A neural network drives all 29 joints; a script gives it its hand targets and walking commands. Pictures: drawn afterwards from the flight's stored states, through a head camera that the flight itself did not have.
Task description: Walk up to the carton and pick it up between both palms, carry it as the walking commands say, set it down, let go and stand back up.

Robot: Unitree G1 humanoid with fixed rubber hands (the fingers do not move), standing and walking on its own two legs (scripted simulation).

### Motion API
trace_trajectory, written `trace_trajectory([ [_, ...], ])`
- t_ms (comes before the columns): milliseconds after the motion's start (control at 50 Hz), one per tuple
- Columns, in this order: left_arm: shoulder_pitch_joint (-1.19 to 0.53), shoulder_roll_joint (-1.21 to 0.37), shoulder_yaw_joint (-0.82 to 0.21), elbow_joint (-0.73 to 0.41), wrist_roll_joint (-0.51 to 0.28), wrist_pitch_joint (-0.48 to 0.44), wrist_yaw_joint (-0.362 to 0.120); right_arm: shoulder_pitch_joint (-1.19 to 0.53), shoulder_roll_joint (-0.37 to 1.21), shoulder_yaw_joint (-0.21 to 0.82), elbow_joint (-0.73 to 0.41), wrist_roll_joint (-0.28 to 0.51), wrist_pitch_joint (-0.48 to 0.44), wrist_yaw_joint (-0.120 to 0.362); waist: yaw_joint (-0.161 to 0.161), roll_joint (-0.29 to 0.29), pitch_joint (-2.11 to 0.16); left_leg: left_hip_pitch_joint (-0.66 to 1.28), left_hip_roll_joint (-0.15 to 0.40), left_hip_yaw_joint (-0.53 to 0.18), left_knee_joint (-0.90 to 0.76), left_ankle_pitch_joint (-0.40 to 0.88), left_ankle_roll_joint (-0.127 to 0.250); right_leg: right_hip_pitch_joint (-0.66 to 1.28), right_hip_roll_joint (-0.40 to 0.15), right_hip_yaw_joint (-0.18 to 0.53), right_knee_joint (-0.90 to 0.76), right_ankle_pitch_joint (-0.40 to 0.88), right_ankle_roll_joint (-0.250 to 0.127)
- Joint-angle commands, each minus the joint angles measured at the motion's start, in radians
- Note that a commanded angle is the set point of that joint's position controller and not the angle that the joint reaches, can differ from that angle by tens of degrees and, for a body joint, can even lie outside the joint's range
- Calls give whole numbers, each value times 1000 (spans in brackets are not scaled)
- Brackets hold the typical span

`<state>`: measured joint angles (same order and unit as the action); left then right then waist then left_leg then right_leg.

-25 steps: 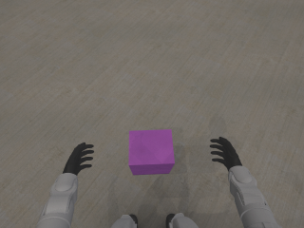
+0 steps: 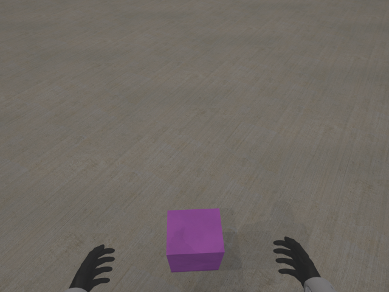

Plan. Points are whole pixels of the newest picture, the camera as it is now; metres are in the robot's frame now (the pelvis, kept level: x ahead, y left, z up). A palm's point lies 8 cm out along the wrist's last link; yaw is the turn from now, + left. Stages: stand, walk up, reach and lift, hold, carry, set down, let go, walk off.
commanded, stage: let go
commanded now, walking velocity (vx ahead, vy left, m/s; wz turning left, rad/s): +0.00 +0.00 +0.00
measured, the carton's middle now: (194, 241) +0.42 +0.00 -0.63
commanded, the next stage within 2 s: stand in 0.24 s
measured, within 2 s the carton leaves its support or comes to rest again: neither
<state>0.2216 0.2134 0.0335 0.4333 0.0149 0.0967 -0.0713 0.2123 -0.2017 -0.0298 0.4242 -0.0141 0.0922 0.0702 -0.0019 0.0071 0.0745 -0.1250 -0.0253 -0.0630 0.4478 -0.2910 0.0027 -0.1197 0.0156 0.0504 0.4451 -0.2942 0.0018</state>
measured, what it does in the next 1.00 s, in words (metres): stands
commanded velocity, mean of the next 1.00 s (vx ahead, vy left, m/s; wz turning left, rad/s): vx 0.00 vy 0.00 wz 0.00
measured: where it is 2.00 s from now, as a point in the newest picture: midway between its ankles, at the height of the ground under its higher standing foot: outside the picture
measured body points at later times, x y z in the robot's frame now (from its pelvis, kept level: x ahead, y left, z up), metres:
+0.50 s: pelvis +0.00 +0.01 +0.00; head -0.05 +0.01 +0.44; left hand +0.14 +0.29 -0.09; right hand +0.14 -0.28 -0.08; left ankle -0.03 +0.12 -0.74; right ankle -0.03 -0.12 -0.74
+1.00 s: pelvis -0.03 +0.01 +0.00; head -0.07 +0.01 +0.45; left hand +0.06 +0.30 -0.11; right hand +0.05 -0.29 -0.11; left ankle -0.03 +0.12 -0.74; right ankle -0.03 -0.12 -0.74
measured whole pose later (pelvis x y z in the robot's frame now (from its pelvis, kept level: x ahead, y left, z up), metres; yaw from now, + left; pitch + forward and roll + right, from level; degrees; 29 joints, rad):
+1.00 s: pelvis -0.03 +0.01 +0.00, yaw -1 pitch -2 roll +0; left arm 0.27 0.33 0.03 0.88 0.04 -0.03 0.01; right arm 0.28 -0.33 -0.04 0.87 -0.04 -0.03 0.00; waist 0.00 0.01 -0.08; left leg -0.17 -0.02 -0.05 0.46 -0.25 0.01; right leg -0.16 0.01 0.06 0.44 -0.25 0.01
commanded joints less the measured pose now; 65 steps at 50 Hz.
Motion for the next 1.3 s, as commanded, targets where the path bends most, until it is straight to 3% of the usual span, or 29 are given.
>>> trace_trajectory([
  [0,-26,96,33,-110,6,2,3,-24,-92,-52,-102,-10,2,-7,-4,-1,-39,51,-34,60,-39,271,-26,11,25,-48,-63,257,26],
  [160,-42,107,38,-130,5,-9,23,-36,-99,-53,-137,8,-19,-27,-4,-24,-145,61,-31,28,5,411,-22,71,30,-42,-9,435,33],
  [220,-56,103,36,-137,-2,0,48,-38,-105,-32,-141,14,-20,-44,3,-5,-184,68,-21,24,25,445,-29,49,28,-42,18,452,31],
  [240,-8,213,54,42,19,-37,79,3,-217,-80,61,-15,-37,-72,27,-41,-318,38,69,3,49,534,-26,47,-50,-28,36,506,32],
  [280,-25,228,50,71,34,-60,92,3,-231,-85,79,-18,-56,-83,8,-25,-290,47,74,-18,33,468,-15,30,-54,-2,17,452,21],
  [360,-35,211,43,130,31,-103,89,1,-212,-68,135,-28,-96,-84,7,33,-203,-23,76,-30,15,407,0,-25,-70,24,-12,357,7],
  [440,-48,231,51,179,27,-120,86,-23,-230,-76,169,-33,-117,-82,11,28,-105,-81,88,-62,-34,263,11,-90,-72,39,-48,205,-1],
  [540,-39,254,59,218,29,-137,82,-23,-266,-82,206,-32,-132,-79,15,7,-77,-115,96,-81,-80,139,17,-92,-70,51,-68,125,-11],
  [740,-21,291,54,292,25,-145,82,-3,-305,-74,287,-28,-142,-78,4,4,-111,-101,93,-84,-83,91,23,-76,-79,87,-78,123,-24],
  [1100,-13,313,31,429,14,-147,87,20,-315,-43,429,-9,-140,-82,6,-4,-74,-73,107,-100,-86,159,28,-71,-95,101,-98,151,-30],
  [1280,-27,327,22,490,8,-142,86,2,-341,-35,480,-6,-138,-80,9,0,-39,-91,111,-112,-120,71,30,-76,-97,106,-124,88,-33],
])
